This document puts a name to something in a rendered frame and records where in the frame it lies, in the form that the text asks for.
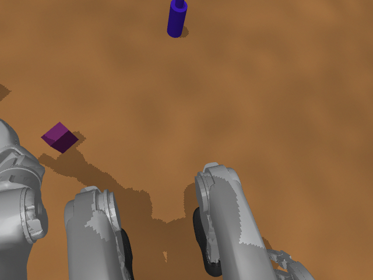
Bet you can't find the right robot foot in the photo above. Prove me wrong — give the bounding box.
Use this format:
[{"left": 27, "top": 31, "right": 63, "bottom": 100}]
[{"left": 193, "top": 207, "right": 222, "bottom": 277}]

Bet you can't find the left robot foot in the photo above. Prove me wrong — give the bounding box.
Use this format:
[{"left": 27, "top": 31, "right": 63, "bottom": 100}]
[{"left": 121, "top": 228, "right": 134, "bottom": 280}]

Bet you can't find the left robot arm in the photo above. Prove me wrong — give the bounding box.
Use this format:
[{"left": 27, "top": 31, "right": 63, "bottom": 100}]
[{"left": 0, "top": 145, "right": 48, "bottom": 280}]

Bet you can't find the right robot hand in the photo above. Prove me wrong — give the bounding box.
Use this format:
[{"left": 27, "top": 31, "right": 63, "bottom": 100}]
[{"left": 266, "top": 249, "right": 315, "bottom": 280}]

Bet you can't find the left robot hand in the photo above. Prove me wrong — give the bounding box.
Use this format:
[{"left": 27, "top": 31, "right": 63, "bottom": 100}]
[{"left": 0, "top": 119, "right": 20, "bottom": 149}]

